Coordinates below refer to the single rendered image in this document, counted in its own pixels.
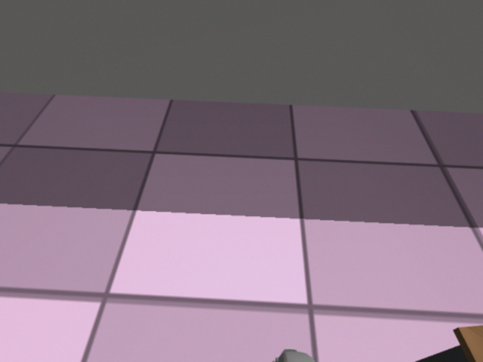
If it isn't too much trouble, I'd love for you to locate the coffee table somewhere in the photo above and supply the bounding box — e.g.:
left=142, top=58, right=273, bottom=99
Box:
left=415, top=325, right=483, bottom=362

